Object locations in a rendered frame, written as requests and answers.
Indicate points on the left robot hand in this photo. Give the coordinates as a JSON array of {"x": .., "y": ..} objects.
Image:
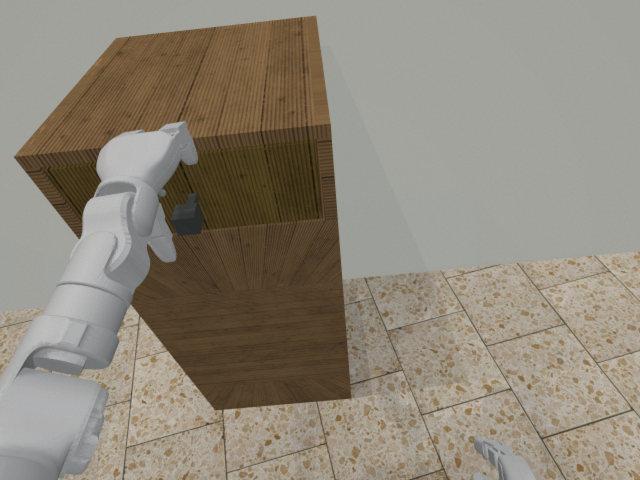
[{"x": 151, "y": 157}]

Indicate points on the cabinet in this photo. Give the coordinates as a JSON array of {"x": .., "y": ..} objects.
[{"x": 254, "y": 315}]

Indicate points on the handle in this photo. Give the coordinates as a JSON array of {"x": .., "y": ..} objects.
[{"x": 187, "y": 218}]

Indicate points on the robot left forearm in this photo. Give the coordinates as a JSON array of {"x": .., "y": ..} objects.
[{"x": 79, "y": 325}]

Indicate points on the right robot hand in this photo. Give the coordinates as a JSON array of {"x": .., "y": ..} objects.
[{"x": 510, "y": 466}]

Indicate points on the robot left upper arm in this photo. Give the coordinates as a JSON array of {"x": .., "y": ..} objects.
[{"x": 49, "y": 425}]

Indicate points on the drawer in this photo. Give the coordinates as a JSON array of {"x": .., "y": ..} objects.
[{"x": 240, "y": 186}]

